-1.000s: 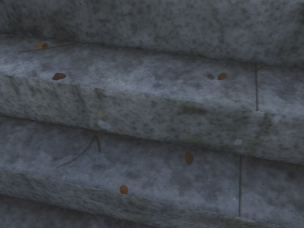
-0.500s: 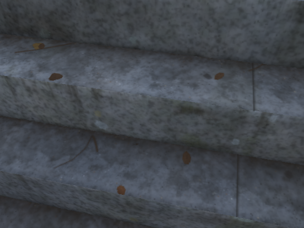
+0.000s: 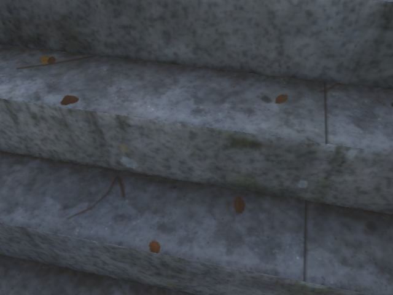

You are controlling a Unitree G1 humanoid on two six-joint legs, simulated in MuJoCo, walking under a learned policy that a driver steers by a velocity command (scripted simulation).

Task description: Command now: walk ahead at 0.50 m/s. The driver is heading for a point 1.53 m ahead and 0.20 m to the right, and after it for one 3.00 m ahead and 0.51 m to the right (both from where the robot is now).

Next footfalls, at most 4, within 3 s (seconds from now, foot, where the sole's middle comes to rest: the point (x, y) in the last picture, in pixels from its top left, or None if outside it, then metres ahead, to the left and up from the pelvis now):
none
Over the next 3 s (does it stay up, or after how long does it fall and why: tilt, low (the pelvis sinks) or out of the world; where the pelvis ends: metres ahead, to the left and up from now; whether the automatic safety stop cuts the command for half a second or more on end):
stays up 0.00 0.00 0.00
